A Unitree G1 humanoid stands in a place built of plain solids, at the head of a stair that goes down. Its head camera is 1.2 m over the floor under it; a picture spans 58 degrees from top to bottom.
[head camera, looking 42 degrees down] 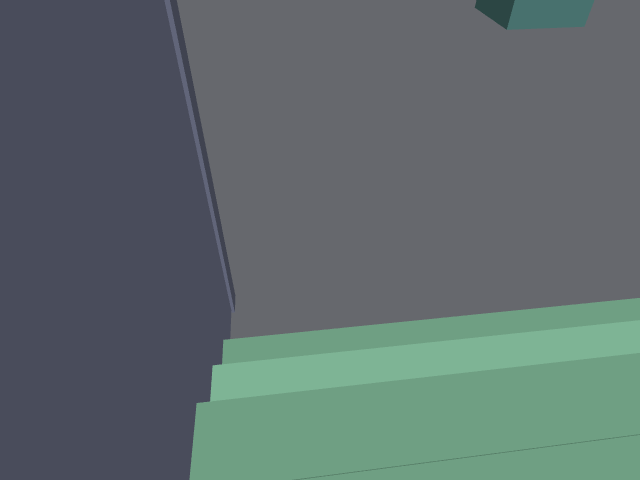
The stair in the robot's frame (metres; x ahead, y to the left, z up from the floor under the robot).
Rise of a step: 0.19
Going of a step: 0.25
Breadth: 2.70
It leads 7 degrees to the left of straight ahead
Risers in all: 3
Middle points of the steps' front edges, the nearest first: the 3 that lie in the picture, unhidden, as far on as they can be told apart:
0.79 -0.97 0.00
1.03 -0.94 -0.19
1.27 -0.91 -0.38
